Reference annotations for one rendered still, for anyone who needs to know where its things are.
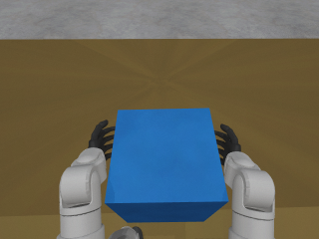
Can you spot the left robot hand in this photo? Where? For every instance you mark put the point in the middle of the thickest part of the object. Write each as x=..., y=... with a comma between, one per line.
x=98, y=140

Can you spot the robot left thigh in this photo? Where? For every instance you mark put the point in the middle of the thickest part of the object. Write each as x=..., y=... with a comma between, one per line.
x=125, y=233

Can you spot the robot left forearm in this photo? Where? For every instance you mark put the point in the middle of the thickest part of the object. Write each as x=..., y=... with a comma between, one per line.
x=80, y=197

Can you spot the robot right forearm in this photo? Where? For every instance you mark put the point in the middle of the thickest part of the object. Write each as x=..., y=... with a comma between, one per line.
x=253, y=198

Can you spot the left robot foot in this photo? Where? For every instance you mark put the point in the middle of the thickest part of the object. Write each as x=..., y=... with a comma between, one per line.
x=138, y=230

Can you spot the right robot hand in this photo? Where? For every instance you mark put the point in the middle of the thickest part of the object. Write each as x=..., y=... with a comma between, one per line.
x=230, y=144

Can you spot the carton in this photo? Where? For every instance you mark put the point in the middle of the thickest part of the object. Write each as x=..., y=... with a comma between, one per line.
x=165, y=166

